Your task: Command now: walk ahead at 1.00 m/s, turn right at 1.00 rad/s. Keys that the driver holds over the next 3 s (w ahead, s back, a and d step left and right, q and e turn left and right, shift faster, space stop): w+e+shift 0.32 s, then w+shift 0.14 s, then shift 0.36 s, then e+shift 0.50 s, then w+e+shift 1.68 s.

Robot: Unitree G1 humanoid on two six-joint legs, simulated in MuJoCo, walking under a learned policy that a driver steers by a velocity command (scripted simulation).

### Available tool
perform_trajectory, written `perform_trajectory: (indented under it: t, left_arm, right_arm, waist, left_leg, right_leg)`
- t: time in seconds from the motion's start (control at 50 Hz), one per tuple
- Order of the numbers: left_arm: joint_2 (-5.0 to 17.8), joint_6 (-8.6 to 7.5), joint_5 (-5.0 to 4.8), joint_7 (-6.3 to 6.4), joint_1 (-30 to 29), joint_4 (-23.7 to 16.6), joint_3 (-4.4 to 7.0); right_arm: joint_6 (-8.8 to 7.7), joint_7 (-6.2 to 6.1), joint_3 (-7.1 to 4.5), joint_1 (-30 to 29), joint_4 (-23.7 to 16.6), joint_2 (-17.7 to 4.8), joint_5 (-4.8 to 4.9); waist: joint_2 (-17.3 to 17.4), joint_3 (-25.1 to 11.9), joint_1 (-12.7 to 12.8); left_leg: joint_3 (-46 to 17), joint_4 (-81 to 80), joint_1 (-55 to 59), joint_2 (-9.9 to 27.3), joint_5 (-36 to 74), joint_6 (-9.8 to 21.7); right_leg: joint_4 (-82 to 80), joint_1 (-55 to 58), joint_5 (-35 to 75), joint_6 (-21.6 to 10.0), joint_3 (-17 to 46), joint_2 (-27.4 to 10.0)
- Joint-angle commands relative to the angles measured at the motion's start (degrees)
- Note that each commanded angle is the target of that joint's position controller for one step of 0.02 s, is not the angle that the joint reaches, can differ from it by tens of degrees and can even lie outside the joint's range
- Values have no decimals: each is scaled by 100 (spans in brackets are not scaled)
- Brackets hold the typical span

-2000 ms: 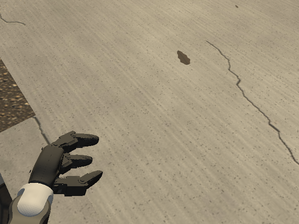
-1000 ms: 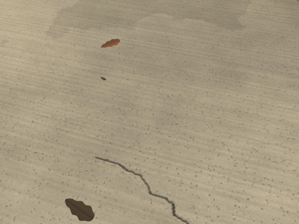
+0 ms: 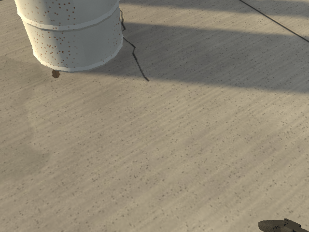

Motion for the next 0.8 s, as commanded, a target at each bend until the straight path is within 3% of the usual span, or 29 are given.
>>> perform_trajectory:
  t: [0.02,0.06,0.12,0.14,0.16,0.18,0.2,0.22,0.24,0.26,0.28,0.32,0.36,0.4,0.44,0.46,0.5,0.54,0.56,0.58,0.6,0.62,0.64,0.66,0.68,0.7,0.72,0.74,0.8]
  left_arm:
    - [828,-306,1,-31,-707,-604,227]
    - [921,-326,-70,-95,-532,-514,280]
    - [1022,-288,-107,-83,-261,-379,328]
    - [1117,-270,-93,-60,-244,-355,352]
    - [1305,-256,-54,-66,-315,-348,387]
    - [1393,-282,-36,-97,-635,-406,399]
    - [734,-363,-13,-94,-827,-577,221]
    - [62,-354,-271,-76,-210,-932,5]
    - [496,-255,-76,3,-446,-779,-14]
    - [692,-178,60,-49,-920,-737,39]
    - [653,-118,113,-132,-1181,-749,48]
    - [319,29,158,-320,-1481,-955,-26]
    - [-11,117,172,-411,-1762,-1205,-147]
    - [-50,116,180,-458,-2005,-1403,-208]
    - [34,91,152,-483,-2315,-1575,-257]
    - [51,71,154,-528,-2565,-1626,-288]
    - [-141,-18,190,-590,-2919,-1638,-368]
    - [-67,-92,252,-524,-2421,-1368,-341]
    - [107,-124,291,-467,-1750,-1119,-269]
    - [237,-156,288,-394,-721,-734,-192]
    - [941,-86,-236,-233,-433,-854,197]
    - [1457,-45,-260,-63,-326,-603,187]
    - [1382,-98,59,-57,-325,-770,169]
    - [1118,-86,67,-96,-547,-843,178]
    - [893,-145,-129,-143,-1017,-793,125]
    - [652,-204,-226,-156,-1367,-791,61]
    - [471,-239,-225,-150,-1560,-791,16]
    - [365,-254,-143,-156,-1603,-749,-12]
    - [201,-278,-119,-109,-1570,-502,-29]
  right_arm:
    - [35,54,-111,-357,-490,-520,83]
    - [9,75,-93,-561,-524,-500,178]
    - [-6,26,-167,-635,-558,-731,219]
    - [-20,-19,-236,-330,-466,-902,211]
    - [-49,-87,-356,362,-292,-1159,225]
    - [-77,-182,-481,1541,-33,-1386,223]
    - [-107,-311,-643,2794,186,-1803,74]
    - [-116,-274,-694,2343,113,-2161,-69]
    - [-59,-224,-711,1580,-19,-1699,-13]
    - [-37,-206,-577,1202,-37,-1157,39]
    - [-33,-177,-515,1174,107,-897,29]
    - [-112,-150,-463,1457,519,-777,54]
    - [-251,-29,-401,1684,841,-569,179]
    - [-359,30,-395,1619,955,-608,215]
    - [-427,52,-404,1437,1010,-733,184]
    - [-432,56,-402,1463,1067,-753,196]
    - [-426,45,-393,1743,1241,-866,252]
    - [-405,4,-472,1935,1357,-1327,297]
    - [-362,-37,-502,1907,1360,-1522,329]
    - [-305,-89,-482,1780,1348,-1544,376]
    - [-370,-233,-599,1422,1103,-1932,628]
    - [-399,-217,-375,1714,907,-951,208]
    - [-472,-128,-226,2664,975,-800,506]
    - [-472,-145,-337,2180,1009,-1208,571]
    - [-451,-176,-351,1722,825,-1169,613]
    - [-424,-256,-345,1418,870,-1039,517]
    - [-371,-294,-382,1373,881,-1032,472]
    - [-306,-284,-402,1447,874,-990,452]
    - [-172,-259,-365,1360,791,-565,416]
  waist:
    - [178,301,-279]
    - [41,130,-81]
    - [-124,-87,50]
    - [-117,-335,-79]
    - [-80,-805,-460]
    - [-33,-1321,-1199]
    - [570,-2035,-1621]
    - [2590,-2853,-819]
    - [1778,-2073,-737]
    - [926,-1261,-747]
    - [285,-709,-692]
    - [368,-222,-515]
    - [413,3,-355]
    - [408,87,-195]
    - [451,368,-26]
    - [328,493,-64]
    - [103,703,-214]
    - [417,267,27]
    - [580,-237,366]
    - [666,-765,841]
    - [943,-1195,1266]
    - [-807,-1816,500]
    - [-1083,-3721,292]
    - [-97,-3616,441]
    - [61,-2442,175]
    - [514,-1622,-55]
    - [525,-1185,-236]
    - [401,-1033,-407]
    - [-75,-886,-576]
  left_leg:
    - [436,-1407,870,-158,1423,-81]
    - [501,-2220,1483,-391,2474,39]
    - [452,-3003,1928,-672,2437,221]
    - [447,-3150,2317,-848,2080,279]
    - [443,-3164,3084,-978,1543,345]
    - [394,-3161,4421,-794,1219,422]
    - [-684,-3216,5761,345,-604,586]
    - [-4086,-4567,6580,2016,-1884,1130]
    - [-4472,-4885,5765,1853,-2878,1255]
    - [-3361,-4779,4974,1531,-2494,1215]
    - [-2455,-4784,4275,1295,-1401,1160]
    - [-1225,-4937,3543,1012,-165,992]
    - [-630,-5167,3283,930,728,943]
    - [79,-5414,3077,788,1720,955]
    - [798,-5725,2807,642,2493,956]
    - [1183,-5993,2624,472,2601,908]
    - [1560,-6199,2441,398,4307,925]
    - [1700,-5321,3108,402,6855,892]
    - [1709,-4342,3303,433,7399,830]
    - [1747,-3061,3253,385,7420,747]
    - [1485,-1761,2615,161,6809,487]
    - [1371,486,1062,-656,-794,231]
    - [-317,2288,52,-1079,-1764,228]
    - [-539,2152,291,-767,-1312,218]
    - [-172,1654,-23,-539,-1004,207]
    - [35,1292,-44,-323,-704,144]
    - [95,1090,177,-262,-439,90]
    - [73,952,507,-200,-238,76]
    - [170,21,867,-155,265,28]
  right_leg:
    - [-1547,-1581,1348,-737,1799,-1250]
    - [-1472,-1451,2034,-487,1743,-1219]
    - [-934,-522,3090,-198,1958,-1397]
    - [-387,-180,3906,-56,1968,-1373]
    - [603,-46,4496,98,1899,-1329]
    - [2027,-586,4361,256,1731,-1152]
    - [4029,-1503,2193,324,1284,-799]
    - [5511,-2972,-1284,521,625,-284]
    - [5867,-3659,-672,447,349,-934]
    - [5679,-3719,-221,461,195,-1277]
    - [5455,-3630,-61,490,77,-1480]
    - [5271,-3546,-119,536,50,-1734]
    - [5110,-3746,-54,531,115,-1836]
    - [4721,-3788,373,538,132,-1761]
    - [3654,-3605,881,560,-9,-1735]
    - [2935,-3224,1188,526,-360,-1664]
    - [1839,-2195,1604,439,-999,-1348]
    - [1399,-1328,1407,357,-1265,-828]
    - [1165,-569,1290,270,-1176,-664]
    - [643,485,1797,139,-915,-704]
    - [202,1689,2915,92,-171,-1316]
    - [1167,3340,6505,135,1200,-2516]
    - [1052,4753,7106,-1291,3362,-3891]
    - [599,3912,6634,-1257,2773,-3538]
    - [283,2950,5847,-1093,2135,-3196]
    - [14,1883,5292,-812,1772,-2921]
    - [-263,1068,5285,-728,1520,-2764]
    - [-481,507,5387,-620,1341,-2678]
    - [-788,-376,5430,-470,653,-2409]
